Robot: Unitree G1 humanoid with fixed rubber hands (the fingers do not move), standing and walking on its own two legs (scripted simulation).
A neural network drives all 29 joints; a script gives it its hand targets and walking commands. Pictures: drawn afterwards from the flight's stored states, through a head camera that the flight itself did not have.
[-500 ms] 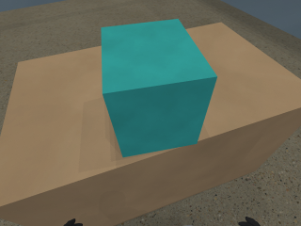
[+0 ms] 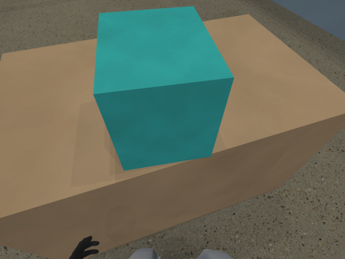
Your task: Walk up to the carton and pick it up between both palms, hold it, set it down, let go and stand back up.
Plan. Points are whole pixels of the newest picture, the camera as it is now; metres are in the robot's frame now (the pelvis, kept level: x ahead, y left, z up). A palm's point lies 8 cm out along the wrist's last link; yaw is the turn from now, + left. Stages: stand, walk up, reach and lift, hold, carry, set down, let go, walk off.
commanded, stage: walk up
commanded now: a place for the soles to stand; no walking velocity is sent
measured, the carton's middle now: (158, 89) +0.51 +0.07 +0.09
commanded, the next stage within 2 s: none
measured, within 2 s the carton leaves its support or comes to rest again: neither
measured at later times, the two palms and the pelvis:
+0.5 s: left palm out of the picture +0.08 +0.24 -0.09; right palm out of the picture +0.12 -0.27 -0.09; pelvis +0.00 -0.02 +0.01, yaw +9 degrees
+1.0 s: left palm out of the picture +0.05 +0.25 -0.11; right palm (289, 242) +0.17 -0.25 -0.08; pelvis +0.02 -0.02 +0.01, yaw +14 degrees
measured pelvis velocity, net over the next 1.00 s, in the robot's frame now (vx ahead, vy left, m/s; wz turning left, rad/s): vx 0.02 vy -0.02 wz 0.24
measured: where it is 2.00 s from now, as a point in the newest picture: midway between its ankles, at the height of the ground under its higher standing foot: outside the picture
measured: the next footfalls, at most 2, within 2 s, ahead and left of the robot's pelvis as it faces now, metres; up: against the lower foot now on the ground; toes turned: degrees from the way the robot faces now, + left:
left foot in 0.04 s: +0.05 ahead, +0.10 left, +0.00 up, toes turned +4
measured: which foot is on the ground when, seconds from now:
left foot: up 0.00-0.02, down 0.04-1.00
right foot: down 0.00-1.00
